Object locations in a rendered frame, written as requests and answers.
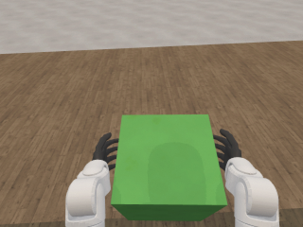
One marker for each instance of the robot left forearm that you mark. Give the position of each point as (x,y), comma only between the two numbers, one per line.
(85,197)

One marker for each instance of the robot right forearm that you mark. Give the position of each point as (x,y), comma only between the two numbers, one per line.
(255,198)

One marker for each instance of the left robot hand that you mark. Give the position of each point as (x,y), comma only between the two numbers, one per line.
(102,150)

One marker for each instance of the carton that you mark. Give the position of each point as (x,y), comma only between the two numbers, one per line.
(167,168)

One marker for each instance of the right robot hand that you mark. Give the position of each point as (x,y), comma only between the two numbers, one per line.
(230,148)

